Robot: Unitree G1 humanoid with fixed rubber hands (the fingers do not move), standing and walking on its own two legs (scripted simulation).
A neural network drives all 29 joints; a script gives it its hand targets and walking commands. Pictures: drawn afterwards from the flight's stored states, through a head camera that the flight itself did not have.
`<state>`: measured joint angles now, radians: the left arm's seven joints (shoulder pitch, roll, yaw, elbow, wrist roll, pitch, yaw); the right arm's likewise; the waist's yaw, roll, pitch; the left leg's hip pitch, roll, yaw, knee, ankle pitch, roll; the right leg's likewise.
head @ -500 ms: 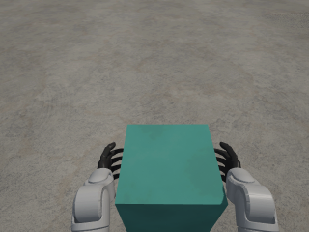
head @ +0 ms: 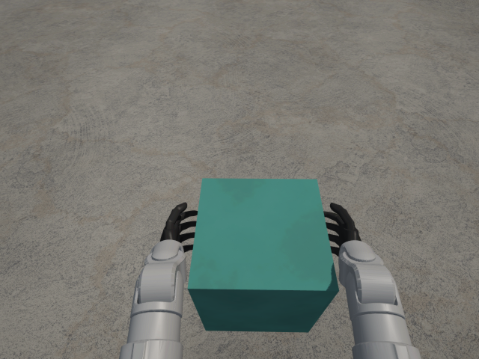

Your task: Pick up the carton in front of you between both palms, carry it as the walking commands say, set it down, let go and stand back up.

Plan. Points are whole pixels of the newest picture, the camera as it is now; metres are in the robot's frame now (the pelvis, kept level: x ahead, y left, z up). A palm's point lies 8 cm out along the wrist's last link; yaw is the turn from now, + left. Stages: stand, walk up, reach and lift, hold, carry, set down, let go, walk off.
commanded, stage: carry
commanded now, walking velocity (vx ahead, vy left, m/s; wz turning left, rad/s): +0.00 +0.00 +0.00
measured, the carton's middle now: (258, 259) +0.30 +0.00 -0.06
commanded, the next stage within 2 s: hold in 0.44 s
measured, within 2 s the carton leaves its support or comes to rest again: neither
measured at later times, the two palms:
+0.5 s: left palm (172, 241) +0.29 +0.15 +0.03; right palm (350, 241) +0.29 -0.15 +0.03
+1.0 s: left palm (170, 254) +0.26 +0.14 +0.05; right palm (358, 252) +0.26 -0.16 +0.04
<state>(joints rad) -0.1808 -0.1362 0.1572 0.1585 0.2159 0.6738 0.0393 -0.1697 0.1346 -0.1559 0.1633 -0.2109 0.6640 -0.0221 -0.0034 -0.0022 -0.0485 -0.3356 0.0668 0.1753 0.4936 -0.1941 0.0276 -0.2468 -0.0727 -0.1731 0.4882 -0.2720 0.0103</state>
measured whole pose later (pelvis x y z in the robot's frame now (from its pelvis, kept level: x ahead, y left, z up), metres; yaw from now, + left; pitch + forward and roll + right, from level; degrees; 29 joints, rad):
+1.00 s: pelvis -0.03 -0.01 +0.00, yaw +0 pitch -8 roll +0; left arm -0.31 -0.16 0.26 0.29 0.31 0.72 0.00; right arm -0.30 0.16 -0.27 0.33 -0.29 0.68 0.02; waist 0.01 -0.02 0.05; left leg -0.13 -0.01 -0.02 0.41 -0.13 0.01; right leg -0.06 0.02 0.07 0.45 -0.24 0.00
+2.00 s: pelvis -0.05 -0.01 -0.18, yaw -4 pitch +44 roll -1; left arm -0.89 -0.05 0.47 0.63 0.26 0.26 0.03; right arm -0.88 0.06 -0.47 0.66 -0.21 0.24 -0.04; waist 0.01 -0.02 -0.17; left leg -1.74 -0.09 -0.10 1.40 -0.42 -0.03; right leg -1.69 0.12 0.08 1.43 -0.52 0.03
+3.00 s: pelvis -0.08 -0.01 -0.38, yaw -6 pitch +42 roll +1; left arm -1.44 0.23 0.37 0.84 0.04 0.27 0.10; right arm -1.45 -0.23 -0.20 0.90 0.05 0.24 -0.17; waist 0.05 -0.03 0.31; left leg -2.25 -0.07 -0.03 2.11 -0.60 -0.04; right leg -2.20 0.17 0.06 2.16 -0.69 0.06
